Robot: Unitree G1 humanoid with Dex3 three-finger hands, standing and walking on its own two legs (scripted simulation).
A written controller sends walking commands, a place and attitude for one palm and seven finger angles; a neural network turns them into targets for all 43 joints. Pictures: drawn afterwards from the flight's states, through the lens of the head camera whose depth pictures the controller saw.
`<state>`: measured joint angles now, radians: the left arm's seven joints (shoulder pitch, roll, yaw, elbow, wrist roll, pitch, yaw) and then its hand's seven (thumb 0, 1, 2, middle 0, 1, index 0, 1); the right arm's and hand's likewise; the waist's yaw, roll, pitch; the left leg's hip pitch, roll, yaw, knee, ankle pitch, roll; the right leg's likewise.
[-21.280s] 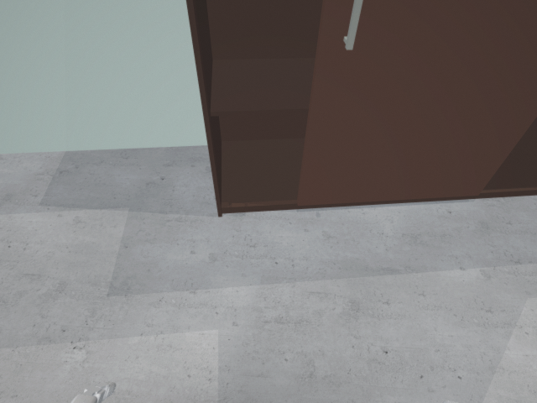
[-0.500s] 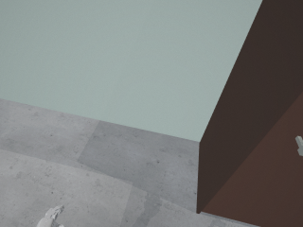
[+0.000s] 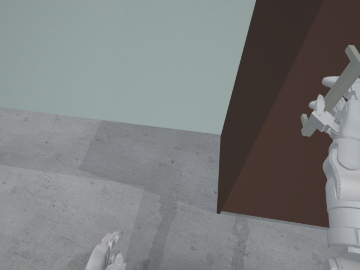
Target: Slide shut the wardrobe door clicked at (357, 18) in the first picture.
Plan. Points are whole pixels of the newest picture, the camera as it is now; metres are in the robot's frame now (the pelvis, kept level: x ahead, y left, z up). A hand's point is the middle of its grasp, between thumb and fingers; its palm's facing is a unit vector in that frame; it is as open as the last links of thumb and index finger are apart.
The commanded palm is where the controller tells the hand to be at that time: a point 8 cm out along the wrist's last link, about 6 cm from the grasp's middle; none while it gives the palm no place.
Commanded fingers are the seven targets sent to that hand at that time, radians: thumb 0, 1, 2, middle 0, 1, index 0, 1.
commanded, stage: stop walking and hold the door there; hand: right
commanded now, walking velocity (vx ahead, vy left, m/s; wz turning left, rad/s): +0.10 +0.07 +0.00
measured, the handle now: (326, 96) +0.44 -0.29 +0.16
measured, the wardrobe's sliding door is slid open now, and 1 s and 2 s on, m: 0.00 0.00 0.00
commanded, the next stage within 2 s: loosen the grip on the handle in 0.48 s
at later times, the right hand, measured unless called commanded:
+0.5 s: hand (314, 113) +0.40 -0.25 +0.15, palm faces +0.39 +0.90 -0.19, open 5.9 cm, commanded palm +0.36 -0.26 +0.14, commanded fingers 0.00 -0.90 -0.90 0.45 1.40 0.45 1.40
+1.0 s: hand (316, 112) +0.40 -0.26 +0.15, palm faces +0.39 +0.91 -0.17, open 12.9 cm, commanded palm +0.36 -0.29 +0.16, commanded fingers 0.00 0.55 -0.20 0.29 1.20 0.29 1.20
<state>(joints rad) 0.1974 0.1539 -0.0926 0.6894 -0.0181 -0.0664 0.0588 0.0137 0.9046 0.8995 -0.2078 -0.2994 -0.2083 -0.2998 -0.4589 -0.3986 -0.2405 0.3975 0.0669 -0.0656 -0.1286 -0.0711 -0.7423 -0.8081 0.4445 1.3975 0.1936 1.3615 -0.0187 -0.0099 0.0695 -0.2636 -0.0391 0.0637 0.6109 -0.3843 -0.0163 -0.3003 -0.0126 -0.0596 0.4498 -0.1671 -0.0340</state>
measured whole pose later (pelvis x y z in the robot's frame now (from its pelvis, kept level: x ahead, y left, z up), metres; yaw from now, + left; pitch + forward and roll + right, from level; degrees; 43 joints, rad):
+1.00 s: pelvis -0.02 +0.00 -0.01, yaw +0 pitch +3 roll +0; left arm 0.27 0.28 -0.01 0.69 -0.04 -0.11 0.08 0.01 0.91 0.90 -0.20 -0.30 -0.20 -0.30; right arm -0.57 -0.42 -0.31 0.62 0.02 -0.06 -0.09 0.00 0.35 -0.30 0.39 1.33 0.34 1.31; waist 0.02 0.00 -0.03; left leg -0.28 -0.05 0.05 0.55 -0.32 0.05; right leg -0.41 -0.01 -0.07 0.54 -0.18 -0.03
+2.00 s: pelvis -0.01 -0.03 -0.01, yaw +0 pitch +4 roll +2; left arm 0.33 0.27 -0.02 0.69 -0.03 -0.09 0.10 0.01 0.91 0.90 -0.21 -0.30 -0.21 -0.30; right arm -0.48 -0.51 -0.41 0.63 0.09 -0.11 0.04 -0.01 0.55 -0.20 0.27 1.17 0.26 1.15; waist 0.03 -0.02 -0.06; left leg -0.32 -0.03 0.04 0.57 -0.33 0.02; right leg -0.47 0.00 -0.08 0.60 -0.22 -0.07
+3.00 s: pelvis -0.01 -0.01 -0.01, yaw +0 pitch -2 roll +1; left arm 0.25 0.27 -0.07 0.66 -0.08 -0.18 0.16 0.02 0.91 0.90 -0.21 -0.30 -0.21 -0.30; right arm -0.06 -0.48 -0.46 0.22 0.36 0.12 0.40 -0.01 0.55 -0.20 0.26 1.15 0.26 1.15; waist -0.02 -0.04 -0.07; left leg -0.18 -0.05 0.05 0.53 -0.32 0.03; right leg -0.32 -0.01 -0.06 0.56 -0.21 -0.05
